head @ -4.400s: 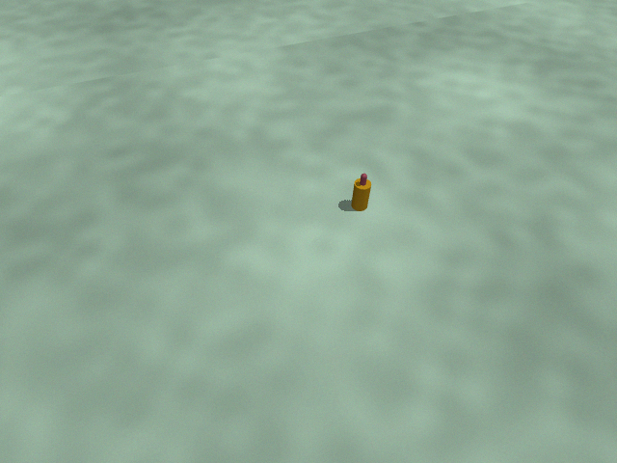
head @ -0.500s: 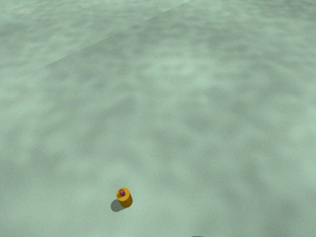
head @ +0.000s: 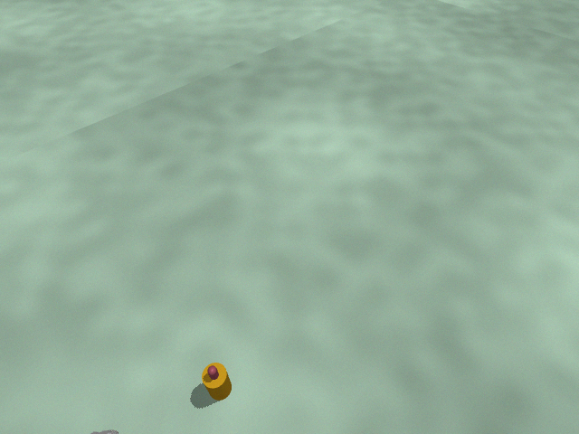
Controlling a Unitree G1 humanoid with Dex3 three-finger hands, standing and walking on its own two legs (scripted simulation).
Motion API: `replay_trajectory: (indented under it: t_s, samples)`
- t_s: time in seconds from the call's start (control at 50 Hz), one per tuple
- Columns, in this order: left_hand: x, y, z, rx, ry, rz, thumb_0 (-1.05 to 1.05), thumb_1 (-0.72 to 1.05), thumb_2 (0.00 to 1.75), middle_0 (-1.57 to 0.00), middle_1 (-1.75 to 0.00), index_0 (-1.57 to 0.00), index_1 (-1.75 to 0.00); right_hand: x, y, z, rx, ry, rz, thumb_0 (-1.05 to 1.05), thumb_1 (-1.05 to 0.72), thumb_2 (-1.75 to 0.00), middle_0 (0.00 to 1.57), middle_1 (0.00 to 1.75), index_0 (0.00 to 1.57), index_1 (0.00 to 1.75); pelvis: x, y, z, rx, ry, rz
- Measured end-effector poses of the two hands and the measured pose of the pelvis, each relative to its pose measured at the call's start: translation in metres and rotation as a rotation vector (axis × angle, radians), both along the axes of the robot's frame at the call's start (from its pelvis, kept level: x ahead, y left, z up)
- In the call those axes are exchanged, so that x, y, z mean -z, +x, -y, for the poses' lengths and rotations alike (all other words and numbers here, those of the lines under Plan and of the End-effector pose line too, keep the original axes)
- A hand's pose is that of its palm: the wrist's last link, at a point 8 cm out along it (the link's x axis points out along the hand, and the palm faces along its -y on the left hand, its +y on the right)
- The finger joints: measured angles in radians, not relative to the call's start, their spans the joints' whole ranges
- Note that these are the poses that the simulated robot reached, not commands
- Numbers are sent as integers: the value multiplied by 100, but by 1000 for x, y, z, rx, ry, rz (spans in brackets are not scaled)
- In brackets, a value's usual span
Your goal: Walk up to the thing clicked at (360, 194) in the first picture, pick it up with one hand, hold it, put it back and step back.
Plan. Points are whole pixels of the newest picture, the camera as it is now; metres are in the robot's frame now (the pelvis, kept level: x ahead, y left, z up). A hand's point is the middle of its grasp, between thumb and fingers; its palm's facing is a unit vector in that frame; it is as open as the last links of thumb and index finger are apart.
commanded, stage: walk up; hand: left
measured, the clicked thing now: (216, 379) +0.40 +0.22 -0.69
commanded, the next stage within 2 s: stand in 0.68 s
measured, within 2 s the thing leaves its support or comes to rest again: neither
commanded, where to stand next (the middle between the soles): +0.05 +0.00 m, yaw +0 degrees
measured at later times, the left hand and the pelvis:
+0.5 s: hand out of the picture +0.08 +0.26 -0.16, palm faces +0.00 -0.94 -0.34, open 7.4 cm; pelvis +0.01 +0.00 +0.00, yaw +1 degrees
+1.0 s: hand out of the picture +0.09 +0.25 -0.15, palm faces -0.01 -0.94 -0.34, open 7.4 cm; pelvis +0.02 +0.00 +0.00, yaw +1 degrees
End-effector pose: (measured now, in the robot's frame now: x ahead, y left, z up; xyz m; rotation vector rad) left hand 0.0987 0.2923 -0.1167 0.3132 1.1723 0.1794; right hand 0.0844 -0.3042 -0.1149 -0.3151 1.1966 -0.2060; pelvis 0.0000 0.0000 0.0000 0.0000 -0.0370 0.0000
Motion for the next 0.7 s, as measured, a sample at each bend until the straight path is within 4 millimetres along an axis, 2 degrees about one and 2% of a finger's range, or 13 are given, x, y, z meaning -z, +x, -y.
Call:
replay_trajectory:
  t_s: [0.2, 0.34, 0.7]
  samples:
    - [2, -23, -5, -36, 5, -64, 1, 90, 90, -20, -30, -21, -30, 5, -3, -8, -2, 19, -28, 0, -91, -89, 20, 30, 20, 30, -1, 3, -2, -3, -1, 0]
    - [2, -32, -7, -47, 9, -84, 1, 90, 90, -20, -30, -21, -30, 8, -4, -15, -3, 35, -38, 0, -90, -89, 20, 30, 20, 30, -2, 4, -3, -5, 0, -2]
    - [2, -18, -5, -39, 2, -55, 1, 90, 90, -20, -30, -21, -30, 5, 1, -13, 0, 23, -31, 0, -91, -89, 20, 30, 20, 30, -2, 10, -4, -10, 0, -5]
